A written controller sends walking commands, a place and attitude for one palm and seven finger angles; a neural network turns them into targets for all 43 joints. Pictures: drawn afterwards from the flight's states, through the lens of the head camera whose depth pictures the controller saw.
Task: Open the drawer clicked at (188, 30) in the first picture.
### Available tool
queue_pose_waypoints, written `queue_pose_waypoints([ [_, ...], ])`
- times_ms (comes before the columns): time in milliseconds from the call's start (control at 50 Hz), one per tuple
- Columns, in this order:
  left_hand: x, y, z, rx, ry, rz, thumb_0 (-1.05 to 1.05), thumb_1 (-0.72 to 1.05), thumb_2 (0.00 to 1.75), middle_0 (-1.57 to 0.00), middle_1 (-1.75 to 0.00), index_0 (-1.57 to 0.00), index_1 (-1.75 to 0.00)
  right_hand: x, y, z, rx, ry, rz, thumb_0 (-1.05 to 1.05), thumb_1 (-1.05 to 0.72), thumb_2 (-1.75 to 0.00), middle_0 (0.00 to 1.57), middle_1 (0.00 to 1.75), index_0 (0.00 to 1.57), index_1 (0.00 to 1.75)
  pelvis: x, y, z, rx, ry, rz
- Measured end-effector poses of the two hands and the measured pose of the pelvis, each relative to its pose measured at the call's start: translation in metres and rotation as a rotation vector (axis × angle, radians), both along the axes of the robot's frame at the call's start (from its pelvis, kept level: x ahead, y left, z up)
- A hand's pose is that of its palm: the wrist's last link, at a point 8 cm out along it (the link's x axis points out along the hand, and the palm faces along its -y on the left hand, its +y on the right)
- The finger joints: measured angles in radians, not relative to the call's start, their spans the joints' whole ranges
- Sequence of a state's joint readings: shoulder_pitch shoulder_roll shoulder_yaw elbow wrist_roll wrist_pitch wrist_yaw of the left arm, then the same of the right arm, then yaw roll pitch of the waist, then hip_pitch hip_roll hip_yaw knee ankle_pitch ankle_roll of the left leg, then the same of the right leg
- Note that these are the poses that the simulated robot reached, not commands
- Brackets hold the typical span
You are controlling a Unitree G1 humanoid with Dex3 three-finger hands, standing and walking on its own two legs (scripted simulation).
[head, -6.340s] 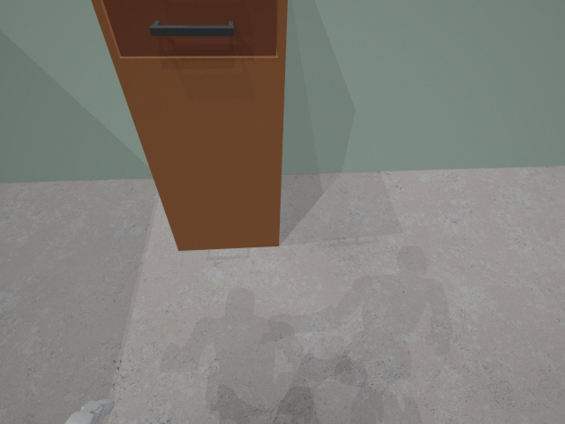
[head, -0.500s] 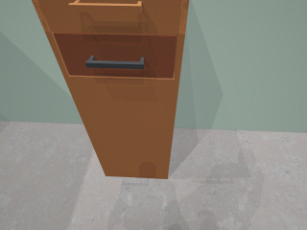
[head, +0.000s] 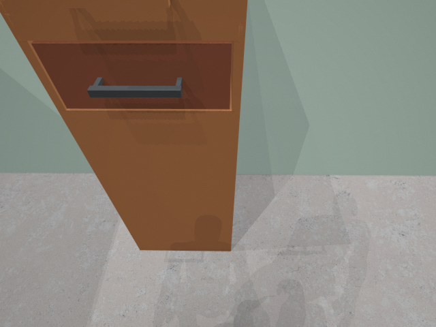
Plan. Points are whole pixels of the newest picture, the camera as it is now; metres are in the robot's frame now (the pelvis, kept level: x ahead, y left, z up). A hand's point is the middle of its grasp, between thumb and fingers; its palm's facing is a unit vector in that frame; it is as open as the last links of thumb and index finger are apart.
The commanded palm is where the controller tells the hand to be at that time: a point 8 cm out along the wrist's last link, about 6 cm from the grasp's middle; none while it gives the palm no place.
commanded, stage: come to a stop and stand still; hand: left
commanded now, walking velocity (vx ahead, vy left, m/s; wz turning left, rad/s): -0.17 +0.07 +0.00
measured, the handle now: (137, 86) +0.54 +0.19 +0.16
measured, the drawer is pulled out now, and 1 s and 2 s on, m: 0.00 0.00 0.00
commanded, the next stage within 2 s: none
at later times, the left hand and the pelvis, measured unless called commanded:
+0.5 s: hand out of the picture +0.04 +0.16 -0.17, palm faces +0.04 -0.97 -0.25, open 7.3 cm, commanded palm none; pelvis +0.02 -0.02 +0.00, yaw +1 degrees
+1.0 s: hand out of the picture +0.00 +0.23 -0.17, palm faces +0.04 -0.98 -0.19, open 7.4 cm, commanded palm none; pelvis -0.03 +0.04 +0.01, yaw +1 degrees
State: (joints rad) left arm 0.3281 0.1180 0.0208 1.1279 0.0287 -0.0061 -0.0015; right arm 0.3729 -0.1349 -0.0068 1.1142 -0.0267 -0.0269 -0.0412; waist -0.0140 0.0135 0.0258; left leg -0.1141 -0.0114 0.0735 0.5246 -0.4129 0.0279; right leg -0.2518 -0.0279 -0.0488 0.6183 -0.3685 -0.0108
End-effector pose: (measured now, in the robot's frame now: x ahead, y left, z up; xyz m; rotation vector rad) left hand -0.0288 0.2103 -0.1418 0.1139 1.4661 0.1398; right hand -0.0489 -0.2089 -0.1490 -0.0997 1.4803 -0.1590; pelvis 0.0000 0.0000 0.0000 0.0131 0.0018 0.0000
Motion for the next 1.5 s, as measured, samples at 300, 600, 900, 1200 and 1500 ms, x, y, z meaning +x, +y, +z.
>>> queue_pose_waypoints([
  [300, 0.036, -0.026, -0.007, 0.000, -0.023, 0.057, 0.00, 0.90, 0.90, -0.20, -0.30, -0.20, -0.30, 0.120, -0.037, 0.008, -0.057, -0.156, 0.067, 0.02, -0.93, -0.90, 0.20, 0.29, 0.19, 0.30, 0.031, -0.019, 0.000, 0.013, -0.004, 0.012],
  [600, 0.070, 0.016, 0.013, 0.123, -0.203, -0.012, 0.01, 0.91, 0.90, -0.20, -0.30, -0.20, -0.30, 0.152, -0.033, 0.011, -0.025, -0.294, 0.098, 0.01, -0.91, -0.90, 0.20, 0.30, 0.20, 0.30, 0.020, -0.015, -0.002, -0.008, 0.000, 0.024],
  [900, 0.054, 0.055, 0.003, 0.032, -0.271, -0.024, 0.00, 0.90, 0.90, -0.20, -0.30, -0.20, -0.30, 0.100, 0.009, 0.035, -0.087, -0.315, 0.104, 0.01, -0.90, -0.90, 0.20, 0.30, 0.20, 0.30, -0.016, 0.033, 0.003, -0.040, -0.045, 0.017],
  [1200, -0.061, 0.076, 0.006, 0.047, -0.039, 0.035, 0.00, 0.90, 0.90, -0.20, -0.30, -0.20, -0.30, 0.015, 0.027, 0.025, -0.064, -0.132, 0.060, 0.01, -0.90, -0.90, 0.20, 0.30, 0.20, 0.30, -0.046, 0.053, 0.010, -0.037, -0.037, 0.035],
  [1500, -0.141, 0.035, 0.008, -0.009, 0.066, 0.119, 0.00, 0.90, 0.90, -0.20, -0.30, -0.20, -0.30, 0.005, 0.031, 0.021, -0.036, -0.134, 0.083, 0.01, -0.91, -0.90, 0.20, 0.30, 0.20, 0.30, -0.071, 0.048, 0.013, -0.034, -0.046, 0.062],
])
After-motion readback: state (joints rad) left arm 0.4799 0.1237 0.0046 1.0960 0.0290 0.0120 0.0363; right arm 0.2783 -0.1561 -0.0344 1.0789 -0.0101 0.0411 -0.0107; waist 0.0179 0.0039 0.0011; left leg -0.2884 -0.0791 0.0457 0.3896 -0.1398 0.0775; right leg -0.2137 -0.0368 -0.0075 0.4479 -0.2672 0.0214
